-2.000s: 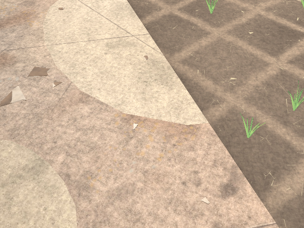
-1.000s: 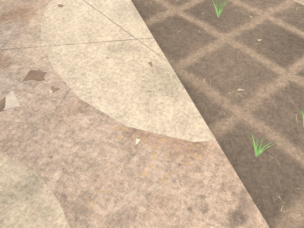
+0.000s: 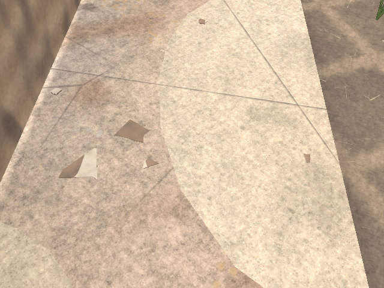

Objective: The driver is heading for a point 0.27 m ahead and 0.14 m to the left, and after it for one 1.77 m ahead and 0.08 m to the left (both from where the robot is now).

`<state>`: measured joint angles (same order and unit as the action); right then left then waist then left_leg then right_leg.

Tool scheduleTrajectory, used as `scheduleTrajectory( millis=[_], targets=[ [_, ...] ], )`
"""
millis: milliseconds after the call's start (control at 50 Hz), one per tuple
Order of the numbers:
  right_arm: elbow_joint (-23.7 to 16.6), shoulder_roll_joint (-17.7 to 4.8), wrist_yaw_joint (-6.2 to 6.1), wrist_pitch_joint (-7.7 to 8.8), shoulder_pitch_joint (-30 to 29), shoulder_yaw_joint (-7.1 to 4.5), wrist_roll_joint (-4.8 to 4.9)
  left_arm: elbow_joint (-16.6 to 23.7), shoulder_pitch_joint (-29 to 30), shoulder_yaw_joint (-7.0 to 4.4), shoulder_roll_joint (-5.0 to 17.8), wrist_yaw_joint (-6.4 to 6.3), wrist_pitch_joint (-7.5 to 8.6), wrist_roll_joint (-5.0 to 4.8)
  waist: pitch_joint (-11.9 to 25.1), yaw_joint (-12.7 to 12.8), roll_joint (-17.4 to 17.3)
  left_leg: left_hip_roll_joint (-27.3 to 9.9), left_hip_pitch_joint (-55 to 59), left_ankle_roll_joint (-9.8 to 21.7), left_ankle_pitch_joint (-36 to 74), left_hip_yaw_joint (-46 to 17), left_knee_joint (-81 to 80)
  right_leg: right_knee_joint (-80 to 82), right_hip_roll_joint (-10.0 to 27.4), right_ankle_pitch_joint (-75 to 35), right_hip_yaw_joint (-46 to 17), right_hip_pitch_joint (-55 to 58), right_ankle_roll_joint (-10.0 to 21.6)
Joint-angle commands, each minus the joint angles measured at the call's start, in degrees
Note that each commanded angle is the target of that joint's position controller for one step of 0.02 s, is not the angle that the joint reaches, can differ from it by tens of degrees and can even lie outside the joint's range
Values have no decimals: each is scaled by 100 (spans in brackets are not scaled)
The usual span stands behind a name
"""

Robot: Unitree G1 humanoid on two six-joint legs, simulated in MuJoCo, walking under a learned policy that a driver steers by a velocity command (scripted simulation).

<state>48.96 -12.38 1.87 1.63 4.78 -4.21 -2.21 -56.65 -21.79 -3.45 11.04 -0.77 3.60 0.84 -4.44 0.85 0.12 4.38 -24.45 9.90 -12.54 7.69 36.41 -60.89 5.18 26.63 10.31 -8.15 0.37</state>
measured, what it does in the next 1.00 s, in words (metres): walks ahead, turning left: right foot, then left foot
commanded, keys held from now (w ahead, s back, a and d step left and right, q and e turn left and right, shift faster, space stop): w+q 0.12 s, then q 0.66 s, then e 0.22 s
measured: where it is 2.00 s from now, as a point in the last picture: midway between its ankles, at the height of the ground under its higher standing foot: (191, 266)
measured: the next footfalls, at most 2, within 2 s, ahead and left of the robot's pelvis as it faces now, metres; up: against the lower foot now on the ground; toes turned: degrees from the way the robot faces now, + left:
right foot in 0.46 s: +0.41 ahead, -0.05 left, +0.00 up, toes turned +19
left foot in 0.90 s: +0.23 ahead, +0.10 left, +0.00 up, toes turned +30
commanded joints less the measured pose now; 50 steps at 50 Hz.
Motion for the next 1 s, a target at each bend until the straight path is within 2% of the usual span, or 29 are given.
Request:
scheduleTrajectory(
  millis=[20, 40, 80, 120, 160, 200, 260, 360, 400, 420, 440, 460, 480, 500, 520, 540, 560, 580, 600, 640, 720, 760, 840, 880, 900, 920, 940, 960, 1000],
  targets=[
    [138, -1192, -139, -58, 1348, -325, 138, 1013, 781, -101, 716, 102, 271, -65, 624, -498, -35, -2175, 2980, 1170, 238, -3627, -2254, -1824, -46, -685, -1110, -3527, 67],
    [97, -953, -158, -14, 1082, -263, 140, 894, 642, -111, 701, 81, 277, -33, 368, -219, 265, -1843, 2404, 885, 1001, -3073, -2293, -1311, 124, -909, -1127, -3155, 58],
    [41, -725, -205, 103, 901, -168, 217, 851, 413, -107, 637, 92, 67, 173, 441, 61, 150, -1393, 1835, 684, 1940, -2378, -2322, -806, 250, -994, -1172, -2506, -99],
    [80, -820, -201, 218, 1125, -165, 267, 944, 509, -97, 567, 145, -99, 212, 477, 110, 64, -1193, 1709, 661, 2500, -2158, -2321, -496, 227, -1039, -1079, -2489, -249],
    [77, -982, -204, 244, 1352, -184, 248, 1096, 835, -82, 567, 141, -170, 181, 358, 49, -34, -1080, 1627, 532, 3731, -1963, -2166, -119, 152, -1314, -955, -2656, -373],
    [73, -1020, -214, 202, 1606, -181, 228, 1258, 1196, -63, 602, 123, -198, 159, 376, -76, -198, -962, 1718, 305, 4687, -1836, -1921, 245, 29, -1583, -880, -2796, -414],
    [28, -1031, -242, 98, 1873, -171, 221, 1514, 1746, -10, 640, 109, -215, 105, 458, -286, -413, -870, 2037, 55, 4994, -1912, -1644, 899, -166, -1943, -884, -2940, -360],
    [-76, -1071, -342, -54, 2128, -190, 149, 1811, 2307, 79, 759, 69, -157, 34, 495, -531, -531, -955, 2682, -40, 5045, -2356, -1119, 1974, -522, -2105, -1007, -2898, -172],
    [-220, -1141, -371, -78, 1867, -217, 105, 1750, 1941, 64, 912, 31, -95, 17, 554, -331, -568, -926, 2547, -189, 5073, -2545, -732, 2545, -647, -1952, -1139, -2207, -17],
    [-329, -1226, -363, -62, 1597, -240, 109, 1655, 1528, 31, 1029, -5, -64, 8, 660, -110, -598, -837, 2323, -332, 5191, -2601, -434, 2923, -751, -1914, -1139, -1541, 103],
    [-406, -1272, -326, -18, 1395, -251, 164, 1538, 1042, -2, 1110, -50, -6, 26, 814, 163, -548, -646, 2127, -471, 4995, -2633, 101, 3503, -766, -2396, -1117, -782, 214],
    [-581, -1124, -269, 51, 1227, -202, 274, 1459, 389, -44, 1281, -107, 90, 85, 1233, 484, -210, -359, 1461, -635, 3738, -2548, 1170, 3811, -56, -3836, -1598, 533, 418],
    [-720, -533, -288, 50, 1828, -97, 325, 1583, 308, -64, 1634, -133, 78, 94, 1906, 102, 1117, 480, 381, -749, -1911, -1711, 2818, 3129, 1784, -7355, -2959, 1830, 876],
    [-670, -903, -362, -55, 2577, -168, 314, 1693, 398, -118, 1678, -82, -52, -19, 2698, -185, 1537, 642, -70, -782, -2792, -1458, 3868, 3425, 2495, -7573, -4418, 1817, 1679],
    [-418, -1138, -381, -204, 2443, -218, 136, 1855, 810, -18, 1195, -63, -136, -64, 2076, -296, 537, 258, -206, -853, -2234, -1526, 4191, 3636, 2146, -6313, -3926, 1116, 1630],
    [-465, -1165, -309, -279, 1983, -230, 57, 1920, 1128, 100, 806, -77, -179, -82, 1378, -247, 217, 107, -274, -946, -1903, -1385, 4004, 3844, 1651, -5352, -3061, 453, 1419],
    [-528, -1057, -239, -353, 1792, -225, 76, 1932, 1315, 141, 742, -98, -223, -23, 1048, -320, 313, -42, -273, -1054, -1691, -1323, 3820, 4083, 1286, -4557, -2530, 60, 1215],
    [-567, -990, -161, -437, 1715, -210, 77, 1924, 1363, 126, 823, -139, -242, 0, 842, -329, 626, -140, -189, -1139, -1494, -1255, 3671, 4275, 1041, -4092, -2129, -277, 1144],
    [-560, -908, -105, -498, 1770, -179, 102, 1894, 1351, 92, 920, -148, -257, 51, 782, -333, 787, -116, -32, -1187, -1347, -1126, 3647, 4368, 893, -3904, -1819, -537, 1125],
    [-655, -864, -71, -534, 1654, -154, 154, 1872, 1232, 49, 1012, -135, -236, 99, 885, -310, 760, -114, 0, -1213, -1270, -1033, 3393, 4445, 901, -3694, -1574, -556, 1187],
    [-901, -831, -14, -622, 1160, -88, 94, 1885, 1153, -12, 1110, -123, -291, 99, 850, -191, 827, -358, -103, -1176, -1146, -862, 2535, 4710, 1079, -2145, -1376, -546, 1248],
    [-1044, -780, 51, -640, 951, -33, 102, 1913, 1189, -53, 1198, -92, -337, 108, 814, -147, 910, -473, 141, -1121, -1163, -745, 1914, 4777, 1124, -1540, -1232, -673, 1198],
    [-1113, -712, 35, -577, 971, 58, 130, 1806, 920, -100, 1341, 8, -442, 134, 843, -44, 904, -282, 992, -849, -1396, -535, 562, 4643, 1162, -1159, -1259, -921, 1115],
    [-890, -611, 0, -469, 1497, 118, 99, 1735, 940, -69, 1274, 75, -530, 36, 690, -325, 679, -226, 1976, -587, -488, -496, -1088, 4345, 982, -1129, -1122, -1462, 777],
    [-848, -705, -42, -399, 1516, 151, 49, 1652, 707, -2, 986, 155, -532, 54, 534, -294, 86, -649, 2328, -524, -341, -1163, -2041, 3931, 663, -886, -847, -1841, 339],
    [-1033, -1065, -111, -331, 1324, 152, -18, 1829, 458, 194, 280, 265, -501, 27, 716, -102, -1391, -2416, 2468, -229, -1129, -3244, -2801, 2841, -21, 122, -257, -2417, -178],
    [-1060, -1118, -203, -295, 889, 137, -66, 1743, 708, 106, 641, 200, -584, -8, 118, -202, -1097, -2625, 539, 148, -868, -3026, -2870, 2466, -170, 245, -931, -1565, -169],
    [-1071, -859, -254, -235, 410, 218, -97, 1722, 781, 58, 766, 241, -638, -93, -90, 40, -976, -2139, 363, 35, -801, -2353, -2834, 2101, -260, -220, -1146, -1221, -125],
    [-1073, -961, -354, -153, 203, 194, -14, 1552, 558, -90, 1041, 240, -616, -33, -63, 146, -1119, -1670, 828, -172, 245, -1573, -2583, 1384, -573, -574, -1130, -1576, -66]
  ],
)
